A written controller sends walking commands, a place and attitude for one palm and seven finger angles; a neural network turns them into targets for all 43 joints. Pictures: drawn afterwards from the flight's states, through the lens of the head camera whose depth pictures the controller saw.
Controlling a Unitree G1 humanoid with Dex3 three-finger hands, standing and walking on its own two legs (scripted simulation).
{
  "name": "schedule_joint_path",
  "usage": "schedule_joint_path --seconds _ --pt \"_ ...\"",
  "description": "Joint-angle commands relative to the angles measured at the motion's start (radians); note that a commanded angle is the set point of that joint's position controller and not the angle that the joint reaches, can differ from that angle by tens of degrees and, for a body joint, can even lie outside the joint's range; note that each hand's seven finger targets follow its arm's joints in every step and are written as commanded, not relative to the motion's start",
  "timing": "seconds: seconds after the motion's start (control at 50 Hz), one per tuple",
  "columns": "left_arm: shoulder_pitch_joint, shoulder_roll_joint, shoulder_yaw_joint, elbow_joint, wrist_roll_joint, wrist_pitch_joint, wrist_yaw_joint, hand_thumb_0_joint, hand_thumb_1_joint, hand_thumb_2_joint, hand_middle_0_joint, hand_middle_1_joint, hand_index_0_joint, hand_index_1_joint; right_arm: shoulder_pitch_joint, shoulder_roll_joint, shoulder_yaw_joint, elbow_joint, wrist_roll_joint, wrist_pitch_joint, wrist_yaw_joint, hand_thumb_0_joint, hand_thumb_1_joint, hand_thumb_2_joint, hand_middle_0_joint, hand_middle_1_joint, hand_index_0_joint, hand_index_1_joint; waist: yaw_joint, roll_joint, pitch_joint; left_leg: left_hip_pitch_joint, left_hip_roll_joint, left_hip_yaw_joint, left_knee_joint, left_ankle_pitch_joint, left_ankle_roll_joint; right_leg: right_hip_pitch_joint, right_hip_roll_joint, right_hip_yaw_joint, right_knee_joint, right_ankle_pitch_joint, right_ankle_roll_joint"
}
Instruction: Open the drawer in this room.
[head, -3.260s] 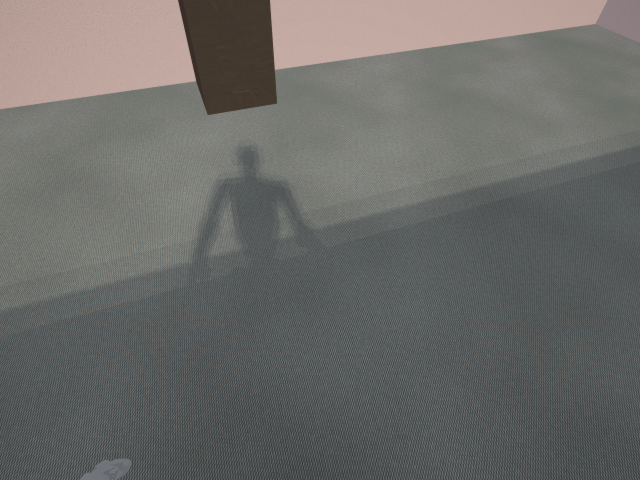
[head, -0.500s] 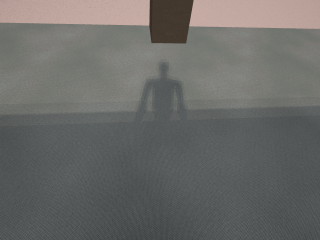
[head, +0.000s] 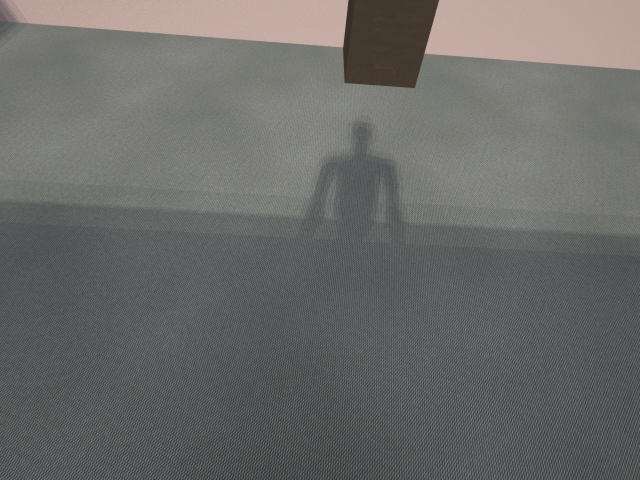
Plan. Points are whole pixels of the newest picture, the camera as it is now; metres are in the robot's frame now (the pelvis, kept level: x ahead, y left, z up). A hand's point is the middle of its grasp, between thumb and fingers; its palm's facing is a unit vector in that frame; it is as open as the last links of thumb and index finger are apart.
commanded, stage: stand and wait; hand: left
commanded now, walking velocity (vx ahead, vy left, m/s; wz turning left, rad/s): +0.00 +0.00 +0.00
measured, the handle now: out of the picture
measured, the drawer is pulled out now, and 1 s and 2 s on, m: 0.00 0.00 0.00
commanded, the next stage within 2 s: turn or walk to find it in 0.06 s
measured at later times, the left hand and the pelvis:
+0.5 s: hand out of the picture -0.02 +0.18 -0.19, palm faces +0.21 -0.96 -0.19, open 7.4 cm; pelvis -0.01 -0.01 -0.01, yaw +10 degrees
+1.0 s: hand out of the picture +0.02 +0.18 -0.15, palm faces +0.32 -0.90 -0.30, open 7.4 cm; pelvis -0.02 -0.05 +0.00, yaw +19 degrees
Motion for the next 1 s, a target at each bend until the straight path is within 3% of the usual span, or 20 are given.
schedule_joint_path --seconds 0.0,0.12,0.14,0.18,0.2,0.22,0.24,0.28,0.36,0.44,0.46,0.48,0.5,0.54,0.64,0.82,0.9,0.92,0.96,0.98 --pt "0.048 0.032 0.002 -0.027 0.002 -0.024 -0.009 0.000 0.900 0.900 -0.200 -0.300 -0.200 -0.300 0.047 -0.161 -0.027 -0.027 0.004 -0.022 -0.015 0.000 -0.900 -0.900 0.200 0.300 0.200 0.300 -0.010 0.151 -0.124 0.171 0.266 -0.263 -0.224 0.396 0.125 -0.062 -0.025 0.045 -0.037 0.038 0.008" --pt "0.110 0.048 0.010 0.000 0.003 -0.027 -0.002 0.000 0.900 0.900 -0.200 -0.300 -0.200 -0.300 0.024 -0.165 -0.039 -0.019 0.013 -0.009 -0.001 0.000 -0.900 -0.900 0.200 0.300 0.200 0.300 0.015 0.127 -0.089 0.022 0.192 -0.230 -0.187 0.207 0.053 0.129 -0.007 0.003 -0.391 0.281 0.014" --pt "0.121 0.071 0.015 -0.001 0.006 -0.034 0.002 0.000 0.900 0.900 -0.200 -0.300 -0.200 -0.300 0.017 -0.144 -0.038 -0.025 0.017 -0.007 0.004 0.000 -0.900 -0.900 0.200 0.300 0.200 0.300 0.020 0.084 -0.078 -0.039 0.155 -0.200 -0.141 0.151 0.020 0.179 -0.049 0.046 -0.457 0.327 0.006" --pt "0.097 0.166 0.032 -0.022 0.011 -0.039 0.006 0.000 0.900 0.900 -0.200 -0.300 -0.200 -0.300 -0.003 -0.092 -0.028 -0.056 0.018 0.001 0.016 0.000 -0.900 -0.900 0.200 0.300 0.200 0.300 0.011 -0.115 -0.034 -0.126 0.028 -0.059 0.011 -0.019 -0.051 0.138 -0.251 0.223 -0.541 0.335 -0.081" --pt "0.082 0.192 0.037 -0.041 0.012 -0.036 0.004 0.000 0.900 0.900 -0.200 -0.300 -0.200 -0.300 -0.012 -0.094 -0.035 -0.070 0.013 0.008 0.020 0.000 -0.900 -0.900 0.200 0.300 0.200 0.300 0.011 -0.119 -0.030 -0.104 0.010 -0.041 0.098 -0.109 -0.060 0.069 -0.316 0.254 -0.568 0.316 -0.136" --pt "0.068 0.186 0.046 -0.050 0.015 -0.038 0.006 0.000 0.900 0.900 -0.200 -0.300 -0.200 -0.300 -0.041 -0.106 -0.043 -0.082 0.006 0.024 0.020 0.000 -0.900 -0.900 0.200 0.300 0.200 0.300 0.023 -0.217 -0.004 -0.139 0.025 -0.037 0.226 -0.183 -0.062 0.043 -0.314 0.261 -0.585 0.358 -0.164" --pt "0.059 0.171 0.045 -0.060 0.017 -0.036 0.008 0.000 0.900 0.900 -0.200 -0.300 -0.200 -0.300 -0.049 -0.119 -0.052 -0.083 0.005 0.032 0.021 0.000 -0.900 -0.900 0.200 0.300 0.200 0.300 0.026 -0.203 0.033 -0.175 0.037 -0.051 0.352 -0.226 -0.061 0.014 -0.325 0.249 -0.594 0.394 -0.182" --pt "0.029 0.157 0.044 -0.076 0.021 -0.039 0.008 0.000 0.900 0.900 -0.200 -0.300 -0.200 -0.300 -0.026 -0.103 -0.053 -0.075 0.009 0.032 0.026 0.000 -0.900 -0.900 0.200 0.300 0.200 0.300 -0.001 -0.131 0.052 -0.193 0.045 -0.043 0.451 -0.219 -0.070 0.020 -0.293 0.154 -0.547 0.557 -0.179" --pt "0.063 0.188 0.056 -0.086 0.026 -0.040 0.007 0.000 0.900 0.900 -0.200 -0.300 -0.200 -0.300 -0.054 -0.082 -0.045 -0.100 0.016 0.026 0.033 0.000 -0.900 -0.900 0.200 0.300 0.200 0.300 0.021 -0.122 0.001 -0.172 0.047 0.008 0.308 -0.228 -0.085 0.131 -0.277 0.056 -0.446 0.760 -0.160" --pt "0.045 0.206 0.068 -0.099 0.014 -0.032 0.002 0.000 0.900 0.900 -0.200 -0.300 -0.200 -0.300 0.010 -0.108 -0.048 -0.104 0.011 0.014 0.033 0.000 -0.900 -0.900 0.200 0.300 0.200 0.300 -0.017 -0.079 -0.074 0.046 0.039 0.036 -0.016 0.018 -0.077 0.069 -0.246 -0.015 -0.299 0.655 -0.082" --pt "0.047 0.183 0.064 -0.113 0.006 -0.026 -0.002 0.000 0.900 0.900 -0.200 -0.300 -0.200 -0.300 0.047 -0.156 -0.056 -0.099 0.007 0.005 0.033 0.000 -0.900 -0.900 0.200 0.300 0.200 0.300 -0.035 0.051 -0.114 0.162 0.094 -0.039 -0.107 0.163 -0.058 -0.006 -0.200 -0.062 -0.177 0.532 -0.034" --pt "0.059 0.119 0.057 -0.144 -0.002 -0.021 -0.008 0.000 0.900 0.900 -0.200 -0.300 -0.200 -0.300 0.084 -0.252 -0.078 -0.105 0.000 -0.003 0.029 0.000 -0.900 -0.900 0.200 0.300 0.200 0.300 -0.045 0.333 -0.147 0.269 0.333 -0.368 -0.164 0.467 0.052 -0.215 -0.072 -0.110 0.028 0.097 0.041" --pt "0.010 0.109 0.047 -0.168 0.006 -0.015 -0.005 0.000 0.900 0.900 -0.200 -0.300 -0.200 -0.300 0.116 -0.298 -0.090 -0.098 0.005 0.005 0.024 0.000 -0.900 -0.900 0.200 0.300 0.200 0.300 -0.066 0.349 -0.151 0.212 0.421 -0.430 -0.197 0.549 0.145 -0.233 -0.034 -0.031 0.189 -0.130 0.042" --pt "-0.042 0.114 0.053 -0.159 0.011 -0.004 -0.005 0.000 0.900 0.900 -0.200 -0.300 -0.200 -0.300 0.066 -0.256 -0.083 -0.107 0.002 0.001 0.009 0.000 -0.900 -0.900 0.200 0.300 0.200 0.300 -0.058 0.285 -0.118 0.139 0.359 -0.388 -0.227 0.344 0.141 -0.270 -0.060 0.051 0.292 -0.030 0.036" --pt "-0.016 0.110 0.054 -0.135 0.010 -0.010 -0.024 0.000 0.900 0.900 -0.200 -0.300 -0.200 -0.300 -0.007 -0.219 -0.064 -0.141 0.003 -0.010 0.005 0.000 -0.900 -0.900 0.200 0.300 0.200 0.300 -0.019 0.161 -0.114 0.144 0.246 -0.242 -0.205 0.396 0.104 -0.241 -0.043 0.041 0.262 0.132 0.053" --pt "-0.083 0.099 0.047 -0.194 0.001 -0.011 -0.017 0.000 0.900 0.900 -0.200 -0.300 -0.200 -0.300 0.020 -0.239 -0.080 -0.149 -0.006 0.006 0.015 0.000 -0.900 -0.900 0.200 0.300 0.200 0.300 -0.045 0.201 -0.107 0.121 0.247 -0.338 -0.183 0.381 0.130 -0.140 -0.001 0.033 -0.028 0.077 0.054" --pt "0.030 0.097 0.045 -0.163 -0.002 -0.027 -0.010 0.000 0.900 0.900 -0.200 -0.300 -0.200 -0.300 -0.020 -0.226 -0.079 -0.159 -0.002 0.011 0.020 0.000 -0.900 -0.900 0.200 0.300 0.200 0.300 0.009 0.160 -0.144 0.012 0.193 -0.310 -0.106 0.302 0.075 0.091 0.025 0.005 -0.341 0.267 0.039" --pt "0.057 0.123 0.048 -0.158 0.002 -0.037 -0.007 0.000 0.900 0.900 -0.200 -0.300 -0.200 -0.300 -0.019 -0.201 -0.076 -0.157 0.005 0.009 0.024 0.000 -0.900 -0.900 0.200 0.300 0.200 0.300 0.024 0.102 -0.160 -0.043 0.145 -0.268 -0.048 0.213 0.027 0.188 -0.009 0.034 -0.465 0.359 0.032" --pt "0.047 0.258 0.062 -0.173 0.017 -0.051 0.000 0.000 0.900 0.900 -0.200 -0.300 -0.200 -0.300 -0.018 -0.114 -0.057 -0.191 0.011 0.012 0.026 0.000 -0.900 -0.900 0.200 0.300 0.200 0.300 0.027 -0.260 -0.113 -0.262 -0.028 -0.094 0.265 -0.289 -0.074 0.204 -0.379 0.423 -0.580 0.464 -0.135" --pt "0.034 0.235 0.052 -0.180 0.010 -0.048 0.000 0.000 0.900 0.900 -0.200 -0.300 -0.200 -0.300 -0.034 -0.146 -0.066 -0.179 0.003 0.025 0.025 0.000 -0.900 -0.900 0.200 0.300 0.200 0.300 0.027 -0.151 -0.085 -0.217 0.008 -0.139 0.372 -0.298 -0.068 0.097 -0.379 0.366 -0.586 0.454 -0.178"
